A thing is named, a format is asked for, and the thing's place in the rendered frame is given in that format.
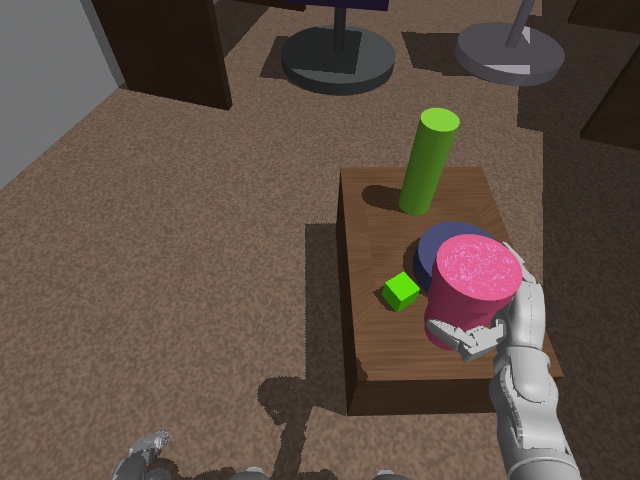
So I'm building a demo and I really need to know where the right robot arm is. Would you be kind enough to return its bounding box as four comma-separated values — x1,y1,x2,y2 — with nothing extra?
489,345,582,480

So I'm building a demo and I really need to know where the office chair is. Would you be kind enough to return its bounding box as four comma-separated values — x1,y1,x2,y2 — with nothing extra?
455,0,565,86
281,0,396,96

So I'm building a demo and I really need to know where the left robot hand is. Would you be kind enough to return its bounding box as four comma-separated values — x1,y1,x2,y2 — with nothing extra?
110,429,172,480

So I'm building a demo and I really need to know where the right robot hand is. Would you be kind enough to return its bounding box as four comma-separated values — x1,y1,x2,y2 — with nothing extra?
426,242,546,362

